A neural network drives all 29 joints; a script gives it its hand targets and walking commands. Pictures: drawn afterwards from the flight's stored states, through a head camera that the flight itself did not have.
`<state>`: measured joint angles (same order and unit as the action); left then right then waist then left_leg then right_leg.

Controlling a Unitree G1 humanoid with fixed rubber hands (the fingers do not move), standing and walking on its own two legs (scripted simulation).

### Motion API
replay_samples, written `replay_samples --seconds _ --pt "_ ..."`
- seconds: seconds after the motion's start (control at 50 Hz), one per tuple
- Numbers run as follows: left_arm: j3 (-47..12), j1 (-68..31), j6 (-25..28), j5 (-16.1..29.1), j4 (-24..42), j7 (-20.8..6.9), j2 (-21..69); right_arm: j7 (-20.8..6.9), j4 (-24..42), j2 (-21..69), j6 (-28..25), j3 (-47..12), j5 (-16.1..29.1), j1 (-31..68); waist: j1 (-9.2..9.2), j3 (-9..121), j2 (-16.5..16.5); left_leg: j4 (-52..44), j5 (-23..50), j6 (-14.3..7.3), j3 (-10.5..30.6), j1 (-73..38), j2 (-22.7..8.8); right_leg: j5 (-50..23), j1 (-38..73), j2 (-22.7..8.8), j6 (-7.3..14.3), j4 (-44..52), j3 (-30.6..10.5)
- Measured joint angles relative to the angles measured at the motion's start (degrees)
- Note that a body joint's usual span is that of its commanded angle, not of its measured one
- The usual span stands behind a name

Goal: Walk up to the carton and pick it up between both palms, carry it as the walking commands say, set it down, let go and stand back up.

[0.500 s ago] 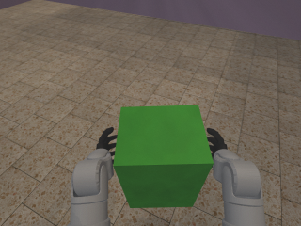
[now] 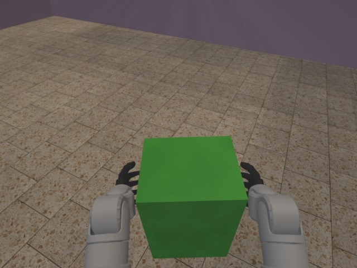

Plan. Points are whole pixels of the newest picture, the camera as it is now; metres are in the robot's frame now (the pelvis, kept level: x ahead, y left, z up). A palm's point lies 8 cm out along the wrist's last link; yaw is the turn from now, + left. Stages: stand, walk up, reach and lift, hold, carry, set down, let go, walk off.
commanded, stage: carry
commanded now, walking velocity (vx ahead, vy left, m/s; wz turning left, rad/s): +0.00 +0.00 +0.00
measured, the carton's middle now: (188, 202) +0.29 +0.00 +0.01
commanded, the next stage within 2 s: hold in 1.66 s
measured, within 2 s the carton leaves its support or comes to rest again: neither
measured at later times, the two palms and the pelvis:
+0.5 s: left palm (116, 216) +0.23 +0.15 +0.05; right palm (253, 216) +0.23 -0.12 +0.06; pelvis -0.04 +0.01 +0.00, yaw +0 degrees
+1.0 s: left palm (119, 222) +0.22 +0.15 +0.05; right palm (258, 223) +0.22 -0.13 +0.06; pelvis -0.05 +0.00 +0.00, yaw +0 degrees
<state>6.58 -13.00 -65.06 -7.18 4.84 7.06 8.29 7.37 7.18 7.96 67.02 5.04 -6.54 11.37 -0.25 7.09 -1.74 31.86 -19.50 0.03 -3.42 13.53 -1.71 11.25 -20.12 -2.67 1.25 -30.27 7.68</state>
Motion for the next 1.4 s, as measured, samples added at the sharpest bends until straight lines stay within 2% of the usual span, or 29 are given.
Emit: replay_samples --seconds 0.18,0.4,0.74,1.4 --pt "0.49 0.11 4.96 -0.96 -4.64 -0.58 -0.02 -0.67 -5.22 -0.01 -5.44 0.34 -0.57 -0.05 0.13 -0.32 -0.55 -0.36 1.76 -0.53 -0.41 0.85 0.50 -2.47 -0.41 -0.37 -0.15 1.47 -0.39" --pt "-0.17 1.84 8.17 -0.69 -4.27 -0.72 -0.33 -0.78 -5.39 -0.23 -8.97 -0.81 -0.51 -1.59 -0.19 -1.93 -0.95 -0.22 3.07 -1.08 -0.80 1.88 1.20 -4.14 -1.26 -1.04 -0.45 1.82 -0.81" --pt "-0.66 2.78 9.75 -0.49 -4.72 -0.68 -0.47 -0.78 -5.73 -0.35 -10.49 -1.13 -0.43 -2.53 -0.14 -2.31 -1.09 -0.03 3.75 -1.27 -1.11 2.06 1.74 -4.56 -1.77 -1.61 -0.55 1.04 -1.19" --pt "-0.88 3.51 10.94 0.18 -4.17 -0.53 -0.57 -0.42 -4.91 -0.41 -11.30 -1.51 -0.12 -3.09 -0.11 -3.09 -0.72 -0.01 4.87 -0.40 -0.85 3.45 1.09 -5.54 -3.04 -1.01 0.57 1.23 -0.83"
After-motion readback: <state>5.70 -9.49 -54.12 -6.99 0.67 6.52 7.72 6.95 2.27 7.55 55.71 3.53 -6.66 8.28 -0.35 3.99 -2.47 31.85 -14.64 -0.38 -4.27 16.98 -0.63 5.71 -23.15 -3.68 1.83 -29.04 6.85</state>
